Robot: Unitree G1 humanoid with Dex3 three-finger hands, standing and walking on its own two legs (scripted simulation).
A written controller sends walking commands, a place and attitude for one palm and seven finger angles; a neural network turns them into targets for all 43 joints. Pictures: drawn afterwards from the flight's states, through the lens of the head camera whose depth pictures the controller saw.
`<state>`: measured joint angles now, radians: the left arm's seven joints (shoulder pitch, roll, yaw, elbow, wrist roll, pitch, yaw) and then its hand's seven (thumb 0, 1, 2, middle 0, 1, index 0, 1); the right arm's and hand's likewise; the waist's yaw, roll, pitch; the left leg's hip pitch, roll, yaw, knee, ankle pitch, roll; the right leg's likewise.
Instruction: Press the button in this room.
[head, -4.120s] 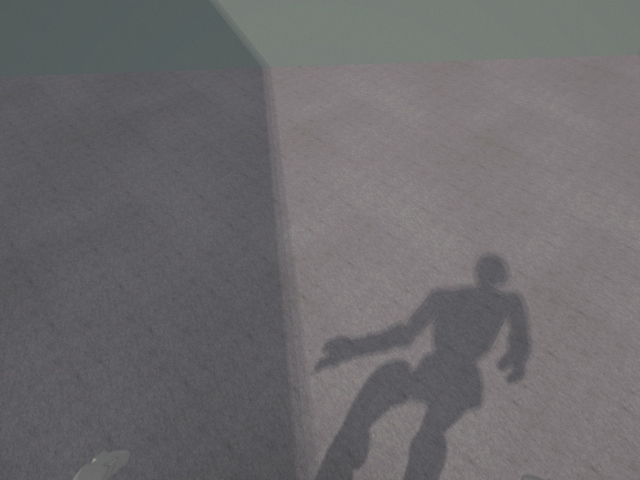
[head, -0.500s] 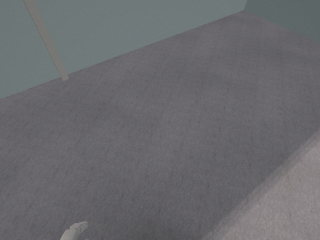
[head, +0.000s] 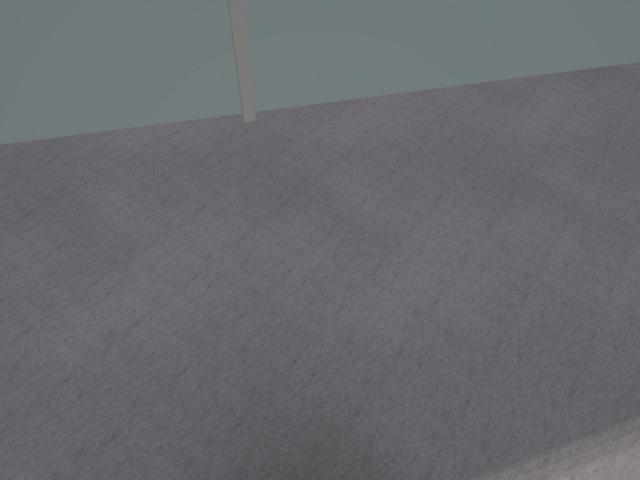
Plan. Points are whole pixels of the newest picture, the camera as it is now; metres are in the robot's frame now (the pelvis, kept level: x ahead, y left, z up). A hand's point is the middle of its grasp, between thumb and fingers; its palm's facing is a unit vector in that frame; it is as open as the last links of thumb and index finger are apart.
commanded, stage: turn or walk to find it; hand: left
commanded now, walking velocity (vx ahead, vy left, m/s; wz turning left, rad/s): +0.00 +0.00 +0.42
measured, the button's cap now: out of the picture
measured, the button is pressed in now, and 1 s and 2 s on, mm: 0 0 0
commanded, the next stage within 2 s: none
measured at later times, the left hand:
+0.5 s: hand out of the picture +0.05 +0.22 -0.14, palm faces +0.18 -0.95 -0.27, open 7.4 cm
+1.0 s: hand out of the picture -0.12 +0.17 -0.16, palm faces +0.45 -0.86 -0.24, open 7.4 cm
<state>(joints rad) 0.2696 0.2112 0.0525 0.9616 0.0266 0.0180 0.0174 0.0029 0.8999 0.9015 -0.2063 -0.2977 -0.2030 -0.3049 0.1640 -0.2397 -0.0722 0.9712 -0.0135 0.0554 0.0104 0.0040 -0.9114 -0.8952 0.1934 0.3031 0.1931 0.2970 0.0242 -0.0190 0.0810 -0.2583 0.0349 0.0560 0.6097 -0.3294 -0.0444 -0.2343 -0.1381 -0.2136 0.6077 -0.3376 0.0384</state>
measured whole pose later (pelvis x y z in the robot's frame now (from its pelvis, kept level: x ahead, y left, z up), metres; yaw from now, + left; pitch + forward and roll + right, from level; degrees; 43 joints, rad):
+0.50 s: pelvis -0.03 +0.00 +0.01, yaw +10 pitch +0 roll +0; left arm 0.14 0.21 0.06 0.91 0.01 0.04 0.02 0.00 0.91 0.90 -0.20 -0.30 -0.20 -0.30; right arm 0.24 -0.20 -0.06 0.97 -0.03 0.04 0.00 0.00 -0.90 -0.89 0.20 0.30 0.20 0.30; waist -0.03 0.03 0.06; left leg -0.28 -0.06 -0.08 0.48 -0.19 0.03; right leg -0.30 -0.03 -0.02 0.70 -0.39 0.07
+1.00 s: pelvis -0.07 -0.02 +0.01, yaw +24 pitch -1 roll +1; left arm 0.26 0.19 0.05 0.97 0.03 0.01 0.02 0.00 0.90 0.90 -0.21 -0.30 -0.20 -0.30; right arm 0.18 -0.24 -0.07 0.99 -0.01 0.07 0.01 0.00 -0.91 -0.90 0.19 0.30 0.19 0.30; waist 0.03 -0.01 0.08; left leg -0.30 0.04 0.05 0.75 -0.43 -0.06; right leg -0.24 -0.13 -0.24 0.56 -0.29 -0.01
